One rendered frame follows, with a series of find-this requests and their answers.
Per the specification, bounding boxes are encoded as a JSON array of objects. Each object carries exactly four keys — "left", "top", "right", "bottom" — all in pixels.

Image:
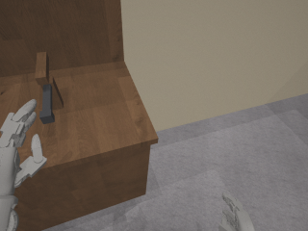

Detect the tap lever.
[{"left": 39, "top": 84, "right": 55, "bottom": 124}]

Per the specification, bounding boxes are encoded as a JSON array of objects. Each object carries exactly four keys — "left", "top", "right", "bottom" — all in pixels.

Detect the counter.
[{"left": 0, "top": 0, "right": 159, "bottom": 231}]

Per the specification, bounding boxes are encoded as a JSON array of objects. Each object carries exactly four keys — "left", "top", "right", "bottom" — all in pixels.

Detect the right robot hand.
[{"left": 218, "top": 192, "right": 256, "bottom": 231}]

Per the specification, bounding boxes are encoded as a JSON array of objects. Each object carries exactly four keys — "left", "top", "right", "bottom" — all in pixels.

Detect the left robot forearm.
[{"left": 0, "top": 195, "right": 19, "bottom": 231}]

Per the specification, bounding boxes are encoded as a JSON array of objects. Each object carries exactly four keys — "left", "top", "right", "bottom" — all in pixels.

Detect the left robot hand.
[{"left": 0, "top": 99, "right": 47, "bottom": 196}]

